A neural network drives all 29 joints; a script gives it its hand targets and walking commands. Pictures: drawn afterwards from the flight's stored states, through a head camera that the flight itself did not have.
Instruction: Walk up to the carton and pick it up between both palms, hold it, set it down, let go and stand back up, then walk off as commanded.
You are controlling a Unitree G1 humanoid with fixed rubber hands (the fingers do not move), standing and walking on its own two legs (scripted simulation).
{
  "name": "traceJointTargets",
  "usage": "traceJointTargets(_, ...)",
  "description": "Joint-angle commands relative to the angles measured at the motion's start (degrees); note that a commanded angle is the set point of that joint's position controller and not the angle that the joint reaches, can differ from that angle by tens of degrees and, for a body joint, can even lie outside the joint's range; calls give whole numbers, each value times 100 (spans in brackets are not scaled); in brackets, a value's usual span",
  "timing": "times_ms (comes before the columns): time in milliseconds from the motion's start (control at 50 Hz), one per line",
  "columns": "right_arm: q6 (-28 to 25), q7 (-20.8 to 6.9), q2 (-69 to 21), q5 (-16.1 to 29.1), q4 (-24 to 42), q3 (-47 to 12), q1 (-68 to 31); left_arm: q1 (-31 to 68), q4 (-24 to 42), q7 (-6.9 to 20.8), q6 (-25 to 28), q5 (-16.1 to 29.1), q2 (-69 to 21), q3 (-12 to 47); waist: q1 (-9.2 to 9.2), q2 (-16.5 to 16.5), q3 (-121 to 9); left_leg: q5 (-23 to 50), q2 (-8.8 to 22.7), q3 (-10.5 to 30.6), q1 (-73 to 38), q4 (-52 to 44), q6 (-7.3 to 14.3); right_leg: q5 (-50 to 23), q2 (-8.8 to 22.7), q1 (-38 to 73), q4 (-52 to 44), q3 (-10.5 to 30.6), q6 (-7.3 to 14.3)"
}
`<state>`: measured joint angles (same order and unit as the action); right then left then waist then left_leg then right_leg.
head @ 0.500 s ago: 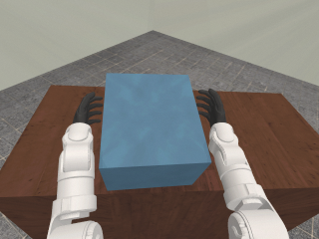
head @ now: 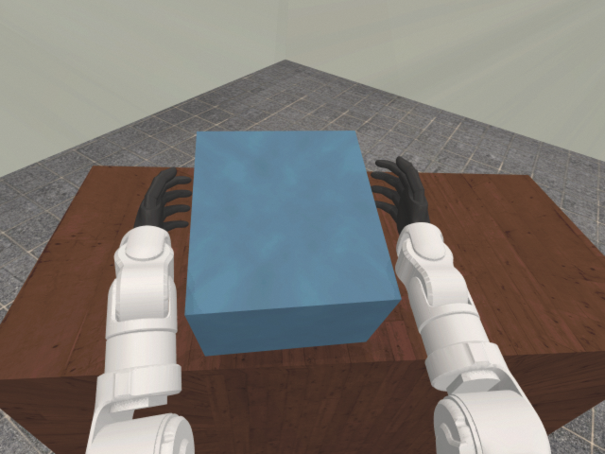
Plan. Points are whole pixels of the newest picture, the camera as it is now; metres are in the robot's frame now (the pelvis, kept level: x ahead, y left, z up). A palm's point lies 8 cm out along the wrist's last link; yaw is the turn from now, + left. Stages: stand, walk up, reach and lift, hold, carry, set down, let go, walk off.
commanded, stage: reach and lift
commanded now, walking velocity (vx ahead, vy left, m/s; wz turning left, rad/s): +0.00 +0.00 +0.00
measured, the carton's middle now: (283, 238) +0.41 +0.01 +0.09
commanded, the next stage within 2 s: hold in 0.28 s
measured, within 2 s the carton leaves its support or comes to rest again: neither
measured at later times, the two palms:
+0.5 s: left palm (149, 224) +0.35 +0.17 +0.17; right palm (417, 216) +0.35 -0.16 +0.18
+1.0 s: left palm (146, 221) +0.35 +0.18 +0.18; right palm (419, 211) +0.35 -0.16 +0.19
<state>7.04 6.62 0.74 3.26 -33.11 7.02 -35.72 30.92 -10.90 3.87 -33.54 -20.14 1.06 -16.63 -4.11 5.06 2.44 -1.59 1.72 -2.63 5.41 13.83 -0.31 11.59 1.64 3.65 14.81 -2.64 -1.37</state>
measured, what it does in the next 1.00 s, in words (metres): stands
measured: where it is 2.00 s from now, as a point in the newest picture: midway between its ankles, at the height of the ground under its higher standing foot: outside the picture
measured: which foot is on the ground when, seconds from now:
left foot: down 0.00-1.00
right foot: down 0.00-1.00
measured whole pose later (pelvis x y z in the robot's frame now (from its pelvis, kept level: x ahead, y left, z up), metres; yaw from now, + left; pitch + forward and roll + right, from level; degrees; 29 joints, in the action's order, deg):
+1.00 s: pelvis +0.00 +0.00 +0.00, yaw +0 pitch -8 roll +0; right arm 14.7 8.2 1.3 6.6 -25.3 4.4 -35.0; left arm 30.0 -2.0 6.0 -41.8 -21.3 0.9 -16.8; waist -4.8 4.9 2.4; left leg -1.4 1.9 -3.0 3.5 13.4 -0.4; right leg 11.6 1.5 5.0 15.1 -2.3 -1.2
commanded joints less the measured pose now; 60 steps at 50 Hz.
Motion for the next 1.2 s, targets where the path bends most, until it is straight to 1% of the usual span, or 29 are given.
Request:
traceJointTargets(0, -148, -698, -2155, 239, 1104, -1891, -3116, 3119, 1026, 890, 445, 918, -2431, 2174, -32, -566, -2165, 960, -260, -179, -2321, 315, -20, -888, -332, -1044, -400, -400, -147)
traceJointTargets(80, -29, -662, -2137, 294, 1139, -1881, -3035, 3191, 1186, 930, 352, 930, -2299, 2166, -96, -581, -1991, 824, -283, -194, -2257, 259, 2, -783, -299, -1002, -421, -357, -153)
traceJointTargets(100, -37, -657, -2160, 326, 1270, -1938, -3103, 3233, 1324, 927, 338, 983, -2347, 2255, -82, -631, -2072, 931, -276, -186, -2277, 292, -34, -863, -315, -1024, -378, -387, -136)
traceJointTargets(120, -8, -650, -2134, 340, 1323, -1977, -3068, 3109, 1240, 923, 310, 956, -2372, 2220, -43, -581, -2057, 924, -274, -194, -2288, 292, -20, -851, -322, -1021, -395, -376, -143)
traceJointTargets(140, 18, -638, -2093, 344, 1283, -1934, -3042, 3068, 1203, 940, 276, 934, -2344, 2183, -87, -596, -1969, 883, -272, -194, -2290, 273, -28, -802, -323, -1033, -413, -390, -131)
traceJointTargets(160, 45, -638, -2101, 359, 1312, -1970, -3023, 3120, 1314, 946, 266, 936, -2308, 2196, -72, -575, -1978, 890, -276, -193, -2294, 259, 4, -804, -323, -1012, -407, -375, -145)
traceJointTargets(180, 40, -627, -2090, 411, 1404, -2030, -3035, 3037, 1323, 956, 235, 965, -2340, 2225, -82, -589, -2030, 990, -274, -197, -2338, 295, -21, -918, -324, -1000, -394, -382, -145)
traceJointTargets(240, 101, -614, -2105, 442, 1540, -2060, -3019, 3129, 1526, 947, 201, 1032, -2363, 2326, -137, -623, -2057, 985, -270, -168, -2364, 291, -53, -840, -350, -1029, -405, -402, -114)
traceJointTargets(260, 131, -606, -2074, 435, 1510, -2053, -2978, 3088, 1498, 952, 169, 996, -2300, 2289, -130, -614, -1984, 971, -273, -179, -2360, 278, -37, -838, -327, -1031, -410, -380, -121)
traceJointTargets(280, 162, -596, -2079, 481, 1564, -2149, -3015, 3003, 1481, 965, 120, 952, -2276, 2248, -64, -583, -1885, 908, -275, -207, -2285, 266, -13, -842, -320, -984, -414, -373, -132)
traceJointTargets(340, 247, -570, -2042, 478, 1622, -2105, -2948, 2981, 1523, 1013, 33, 930, -2230, 2206, -110, -492, -1804, 835, -290, -230, -2236, 216, 18, -814, -317, -924, -422, -361, -147)
traceJointTargets(380, 266, -575, -2066, 532, 1698, -2139, -3002, 2972, 1576, 1020, -12, 932, -2210, 2186, -50, -511, -1854, 825, -287, -238, -2223, 219, 20, -802, -324, -936, -421, -356, -128)
traceJointTargets(420, 262, -563, -2092, 579, 1872, -2248, -3074, 3037, 1748, 1019, -18, 988, -2259, 2262, -68, -486, -2009, 869, -282, -236, -2277, 233, 10, -860, -343, -935, -402, -376, -122)
traceJointTargets(440, 288, -570, -2085, 572, 1862, -2227, -3042, 3113, 1803, 995, -22, 1032, -2227, 2319, -81, -561, -2017, 838, -282, -234, -2259, 230, 13, -849, -336, -972, -395, -365, -139)
traceJointTargets(560, 416, -572, -2050, 564, 1782, -2172, -3050, 3074, 1719, 1029, -151, 949, -2188, 2210, -84, -544, -1869, 558, -282, -253, -2149, 153, 40, -647, -315, -958, -431, -335, -118)
traceJointTargets(580, 428, -568, -2061, 590, 1807, -2174, -3092, 3074, 1665, 1040, -168, 946, -2188, 2169, -60, -483, -1840, 514, -281, -269, -2107, 147, 50, -628, -311, -960, -436, -333, -123)
traceJointTargets(640, 470, -593, -2030, 554, 1715, -2042, -3101, 3199, 1684, 1050, -195, 944, -2199, 2183, -124, -566, -1807, 362, -266, -251, -2079, 105, 31, -470, -318, -990, -429, -341, -88)
traceJointTargets(700, 497, -585, -2037, 621, 1846, -2117, -3111, 3122, 1769, 1065, -231, 964, -2190, 2182, -102, -561, -1942, 584, -280, -242, -2105, 146, 23, -700, -334, -891, -395, -324, -97)
traceJointTargets(740, 555, -588, -1966, 588, 1690, -2018, -3084, 3092, 1608, 1086, -271, 886, -2147, 2084, -122, -523, -1704, 402, -268, -255, -2071, 102, 46, -492, -329, -972, -451, -331, -90)
traceJointTargets(800, 537, -594, -2014, 651, 1906, -2096, -3097, 3121, 1813, 1080, -280, 954, -2173, 2147, -120, -572, -1921, 568, -285, -257, -2120, 146, 21, -688, -340, -923, -410, -331, -87)
traceJointTargets(840, 576, -598, -1962, 635, 1803, -2056, -3041, 3190, 1790, 1060, -280, 960, -2168, 2178, -148, -615, -1902, 491, -266, -243, -2124, 150, -11, -551, -353, -977, -430, -341, -74)
traceJointTargets(860, 568, -608, -1975, 645, 1856, -2072, -3112, 3181, 1780, 1047, -281, 954, -2153, 2158, -109, -616, -1887, 471, -269, -243, -2087, 129, 4, -536, -347, -993, -418, -336, -68)
traceJointTargets(880, 578, -618, -1954, 617, 1817, -2046, -3091, 3152, 1748, 1044, -296, 938, -2178, 2183, -142, -604, -1821, 384, -260, -233, -2070, 111, -6, -442, -351, -1001, -421, -347, -58)
traceJointTargets(940, 592, -635, -1950, 656, 1834, -2035, -3100, 3155, 1775, 1052, -323, 933, -2181, 2161, -112, -639, -1843, 398, -260, -237, -2052, 109, -3, -455, -355, -998, -425, -325, -52)
traceJointTargets(960, 610, -629, -1938, 650, 1793, -2025, -3120, 3125, 1681, 1055, -333, 912, -2123, 2101, -105, -546, -1752, 324, -258, -251, -2010, 99, 19, -434, -338, -985, -438, -321, -63)
traceJointTargets(1040, 593, -643, -1975, 709, 1934, -2114, -3102, 3201, 1976, 1014, -305, 989, -2184, 2223, -131, -672, -2007, 601, -252, -198, -2194, 167, -16, -619, -356, -978, -381, -330, -55)
traceJointTargets(1080, 618, -618, -1914, 695, 1954, -2107, -3058, 3053, 1872, 1029, -348, 957, -2146, 2153, -144, -560, -1910, 592, -260, -224, -2132, 155, -1, -644, -348, -927, -395, -341, -67)
traceJointTargets(1140, 627, -605, -1950, 726, 1995, -2177, -3024, 3102, 2015, 1042, -333, 975, -2136, 2190, -157, -554, -1975, 679, -257, -223, -2171, 187, -24, -713, -353, -885, -386, -335, -75)
traceJointTargets(1180, 648, -587, -1914, 758, 2056, -2170, -3020, 2987, 1958, 1044, -368, 954, -2104, 2144, -113, -572, -1912, 661, -272, -228, -2116, 163, -18, -715, -358, -885, -375, -334, -77)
